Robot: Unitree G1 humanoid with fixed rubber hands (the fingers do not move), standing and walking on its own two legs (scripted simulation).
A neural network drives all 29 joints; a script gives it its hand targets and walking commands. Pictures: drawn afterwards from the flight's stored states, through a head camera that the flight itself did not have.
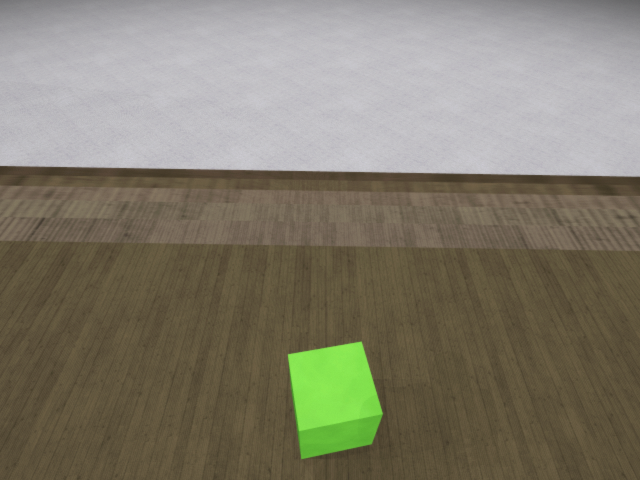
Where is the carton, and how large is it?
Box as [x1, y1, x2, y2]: [288, 342, 382, 458]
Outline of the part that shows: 361,342 288,354 291,390 301,458 371,443 382,413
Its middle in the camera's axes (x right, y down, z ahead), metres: +0.03 +0.47 +1.10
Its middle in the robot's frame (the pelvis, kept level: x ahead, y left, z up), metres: +0.47 -0.02 -0.64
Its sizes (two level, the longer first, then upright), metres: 0.210 0.200 0.250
